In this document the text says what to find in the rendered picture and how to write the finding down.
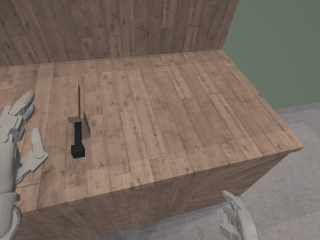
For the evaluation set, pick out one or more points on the counter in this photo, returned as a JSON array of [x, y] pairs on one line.
[[168, 121]]

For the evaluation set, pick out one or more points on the robot right hand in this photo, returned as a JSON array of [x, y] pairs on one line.
[[242, 226]]

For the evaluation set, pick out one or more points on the tap lever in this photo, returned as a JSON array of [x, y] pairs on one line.
[[77, 150]]

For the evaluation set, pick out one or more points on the robot left hand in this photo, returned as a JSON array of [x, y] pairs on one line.
[[12, 122]]

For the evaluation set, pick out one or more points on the left robot forearm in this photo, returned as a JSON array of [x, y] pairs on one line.
[[10, 215]]

